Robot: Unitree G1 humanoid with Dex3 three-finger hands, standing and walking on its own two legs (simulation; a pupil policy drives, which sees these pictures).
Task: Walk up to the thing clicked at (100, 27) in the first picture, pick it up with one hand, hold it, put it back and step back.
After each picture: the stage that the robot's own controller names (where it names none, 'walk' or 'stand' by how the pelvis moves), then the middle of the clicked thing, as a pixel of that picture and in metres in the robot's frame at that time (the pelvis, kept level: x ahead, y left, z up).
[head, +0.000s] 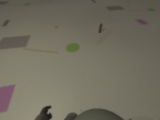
stand; (100, 28) +2.24 -0.24 -0.65
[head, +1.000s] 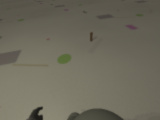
walk; (91, 37) +2.10 +0.14 -0.63
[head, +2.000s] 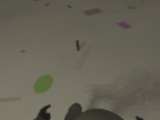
walk; (77, 45) +1.40 +0.37 -0.65
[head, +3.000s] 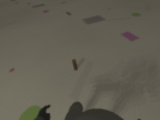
walk; (74, 65) +0.92 +0.33 -0.65
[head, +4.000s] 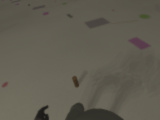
walk; (75, 82) +0.58 +0.28 -0.65
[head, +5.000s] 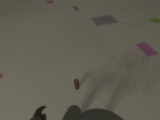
stand; (76, 84) +0.48 +0.18 -0.63
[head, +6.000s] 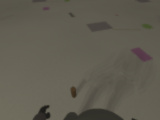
stand; (73, 92) +0.42 +0.19 -0.65
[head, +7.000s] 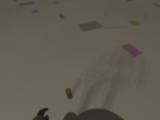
stand; (69, 94) +0.40 +0.25 -0.64
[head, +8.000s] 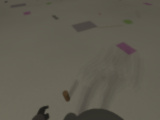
stand; (66, 96) +0.37 +0.28 -0.64
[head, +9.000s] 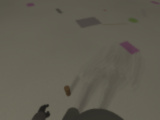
stand; (67, 91) +0.40 +0.25 -0.65
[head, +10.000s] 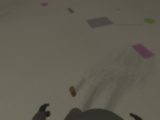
stand; (72, 91) +0.39 +0.21 -0.65
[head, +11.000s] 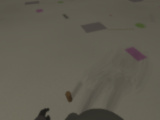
stand; (69, 97) +0.36 +0.24 -0.66
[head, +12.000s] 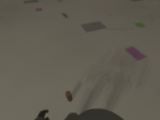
stand; (69, 96) +0.36 +0.24 -0.66
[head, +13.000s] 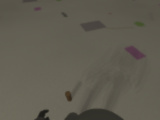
stand; (68, 96) +0.35 +0.25 -0.66
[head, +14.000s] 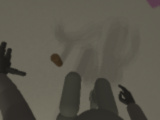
go down; (57, 61) +0.39 +0.30 -0.32
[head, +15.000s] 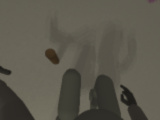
go down; (53, 57) +0.39 +0.32 -0.26
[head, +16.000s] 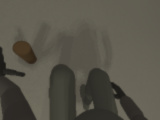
close in; (27, 55) +0.36 +0.36 -0.16
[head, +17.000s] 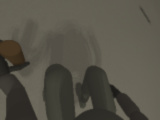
close; (15, 56) +0.36 +0.36 -0.15
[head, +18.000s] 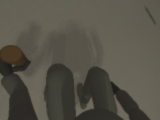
lift; (18, 59) +0.33 +0.36 -0.15
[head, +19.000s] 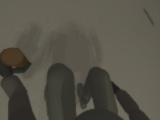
lift; (19, 60) +0.32 +0.36 -0.14
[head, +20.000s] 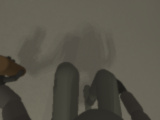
lift; (11, 68) +0.23 +0.43 -0.13
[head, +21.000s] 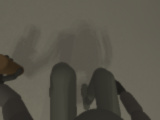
lift; (9, 67) +0.26 +0.42 -0.14
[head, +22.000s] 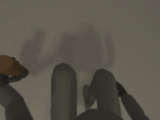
lift; (15, 69) +0.25 +0.41 -0.13
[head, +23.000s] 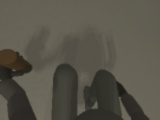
lift; (19, 64) +0.28 +0.41 -0.12
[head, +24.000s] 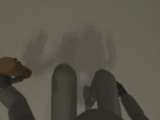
lift; (18, 70) +0.25 +0.40 -0.14
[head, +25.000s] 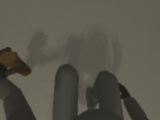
lift; (19, 66) +0.26 +0.44 -0.16
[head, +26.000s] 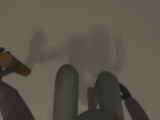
lift; (17, 66) +0.25 +0.46 -0.16
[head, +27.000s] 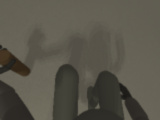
lift; (16, 65) +0.25 +0.47 -0.17
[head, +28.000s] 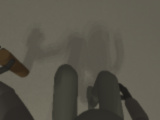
lift; (15, 66) +0.26 +0.46 -0.17
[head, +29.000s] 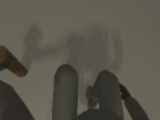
lift; (12, 64) +0.26 +0.47 -0.16
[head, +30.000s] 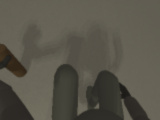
lift; (11, 63) +0.26 +0.47 -0.16
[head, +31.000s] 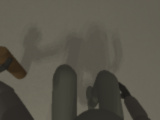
lift; (12, 65) +0.26 +0.47 -0.16
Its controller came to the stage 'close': yes
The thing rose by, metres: 0.04
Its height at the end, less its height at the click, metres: +0.00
